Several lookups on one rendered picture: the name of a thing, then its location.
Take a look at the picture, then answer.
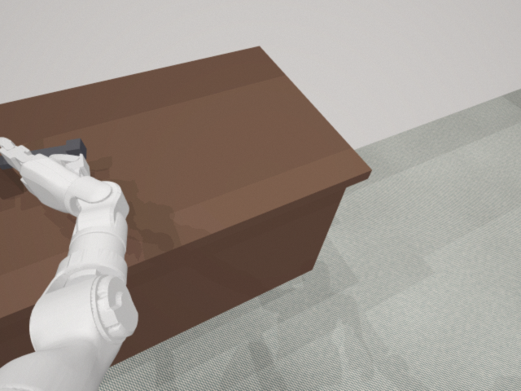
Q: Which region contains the tap lever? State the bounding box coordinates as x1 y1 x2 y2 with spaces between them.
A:
0 138 86 169

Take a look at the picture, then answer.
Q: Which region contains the left robot forearm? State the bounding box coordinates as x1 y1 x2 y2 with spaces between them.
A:
29 176 129 352

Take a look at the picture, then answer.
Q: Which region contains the left robot upper arm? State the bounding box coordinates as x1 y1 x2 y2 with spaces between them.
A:
0 275 138 391

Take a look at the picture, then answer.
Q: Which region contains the counter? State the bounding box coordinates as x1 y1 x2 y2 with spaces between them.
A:
0 46 372 368

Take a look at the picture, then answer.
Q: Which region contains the left robot hand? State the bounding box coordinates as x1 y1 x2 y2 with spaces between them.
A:
0 137 90 213

